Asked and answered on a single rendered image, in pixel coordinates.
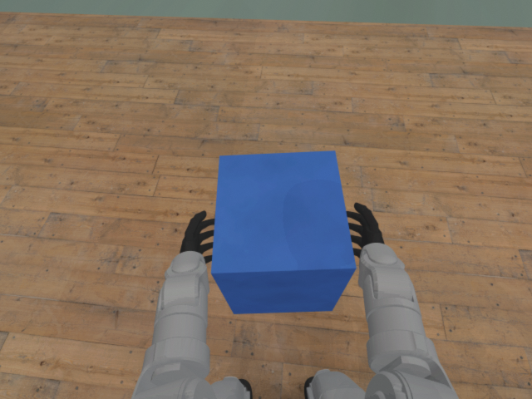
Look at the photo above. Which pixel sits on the robot left shin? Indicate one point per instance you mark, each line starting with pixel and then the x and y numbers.
pixel 234 379

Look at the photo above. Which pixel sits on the robot left hand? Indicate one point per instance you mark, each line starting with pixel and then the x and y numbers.
pixel 193 238

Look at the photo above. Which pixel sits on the carton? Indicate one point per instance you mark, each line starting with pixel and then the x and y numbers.
pixel 282 242

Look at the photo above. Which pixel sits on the robot left forearm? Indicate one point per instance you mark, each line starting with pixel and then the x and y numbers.
pixel 179 346

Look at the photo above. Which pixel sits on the robot right hand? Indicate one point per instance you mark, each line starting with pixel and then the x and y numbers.
pixel 369 231

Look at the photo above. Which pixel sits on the robot left upper arm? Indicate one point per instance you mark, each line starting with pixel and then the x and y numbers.
pixel 191 387

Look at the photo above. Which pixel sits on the robot right forearm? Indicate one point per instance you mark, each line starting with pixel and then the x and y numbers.
pixel 397 336

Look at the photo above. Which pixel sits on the robot shin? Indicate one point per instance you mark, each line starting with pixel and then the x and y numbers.
pixel 321 371
pixel 234 379

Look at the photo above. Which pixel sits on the robot right shin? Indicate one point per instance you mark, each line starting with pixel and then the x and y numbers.
pixel 321 371

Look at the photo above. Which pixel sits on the robot right upper arm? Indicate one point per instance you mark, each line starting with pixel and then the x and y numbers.
pixel 392 384

